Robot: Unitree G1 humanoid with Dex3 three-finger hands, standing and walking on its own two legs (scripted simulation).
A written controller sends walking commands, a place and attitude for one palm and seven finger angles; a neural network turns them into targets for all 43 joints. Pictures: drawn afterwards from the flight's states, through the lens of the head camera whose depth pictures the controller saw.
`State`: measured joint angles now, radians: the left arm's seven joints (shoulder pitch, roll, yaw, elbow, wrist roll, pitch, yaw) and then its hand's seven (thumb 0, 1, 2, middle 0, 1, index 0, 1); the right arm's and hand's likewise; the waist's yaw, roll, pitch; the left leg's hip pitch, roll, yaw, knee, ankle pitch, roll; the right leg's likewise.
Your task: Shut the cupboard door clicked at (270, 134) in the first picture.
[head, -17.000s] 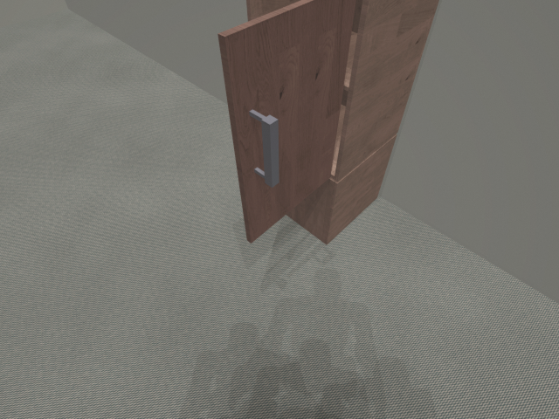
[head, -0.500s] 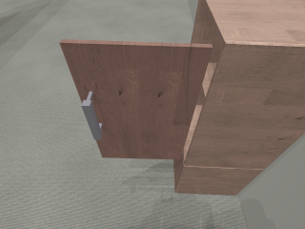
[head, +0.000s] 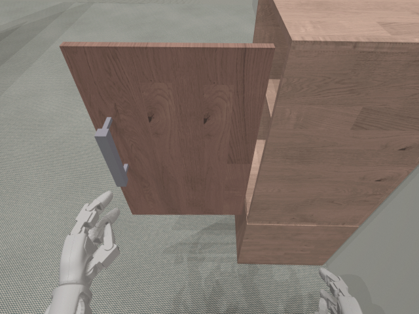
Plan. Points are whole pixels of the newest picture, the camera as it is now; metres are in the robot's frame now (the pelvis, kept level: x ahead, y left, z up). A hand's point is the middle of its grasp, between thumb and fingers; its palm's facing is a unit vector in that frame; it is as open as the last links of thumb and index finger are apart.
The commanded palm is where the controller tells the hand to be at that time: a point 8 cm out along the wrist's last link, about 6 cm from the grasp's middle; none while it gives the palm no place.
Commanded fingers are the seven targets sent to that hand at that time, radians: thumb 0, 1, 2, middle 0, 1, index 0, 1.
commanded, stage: raise the hand and make a fist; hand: left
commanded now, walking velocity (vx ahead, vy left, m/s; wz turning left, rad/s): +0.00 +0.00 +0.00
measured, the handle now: (115, 153) +0.47 +0.24 +0.03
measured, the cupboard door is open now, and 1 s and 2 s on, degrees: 91 91 91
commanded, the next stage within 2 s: bring the fist close to the handle in 1.66 s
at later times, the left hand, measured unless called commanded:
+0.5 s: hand (125, 275) +0.21 +0.16 -0.02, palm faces -0.09 -1.00 +0.02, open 4.5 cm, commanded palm +0.16 +0.23 +0.00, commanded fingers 0.00 0.90 0.90 -0.90 -1.06 -0.90 -1.06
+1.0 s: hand (90, 262) +0.21 +0.21 +0.04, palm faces +0.09 -1.00 -0.05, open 3.1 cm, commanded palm +0.18 +0.25 +0.03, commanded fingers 0.00 0.90 0.90 -1.30 -1.50 -1.30 -1.50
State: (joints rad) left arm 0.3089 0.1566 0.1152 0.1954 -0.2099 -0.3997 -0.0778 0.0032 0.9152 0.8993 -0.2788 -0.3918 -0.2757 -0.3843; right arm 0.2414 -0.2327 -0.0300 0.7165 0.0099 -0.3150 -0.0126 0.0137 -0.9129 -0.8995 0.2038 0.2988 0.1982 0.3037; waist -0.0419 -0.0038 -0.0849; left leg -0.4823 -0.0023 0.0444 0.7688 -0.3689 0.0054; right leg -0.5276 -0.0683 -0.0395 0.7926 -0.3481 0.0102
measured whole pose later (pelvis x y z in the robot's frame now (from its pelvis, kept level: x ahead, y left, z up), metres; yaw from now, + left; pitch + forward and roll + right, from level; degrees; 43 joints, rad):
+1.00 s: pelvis +0.00 +0.01 -0.05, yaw +1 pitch +12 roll -3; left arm 0.47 0.24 0.18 -0.19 -0.28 -0.33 -0.19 0.01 0.90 0.90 -1.18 -1.37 -1.18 -1.36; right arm 0.25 -0.21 0.02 0.45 0.03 -0.18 -0.05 0.01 -0.91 -0.90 0.20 0.30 0.20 0.30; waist 0.01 0.03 -0.14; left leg -0.80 0.03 -0.01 1.13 -0.54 0.02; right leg -0.78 -0.05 -0.08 1.06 -0.47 0.02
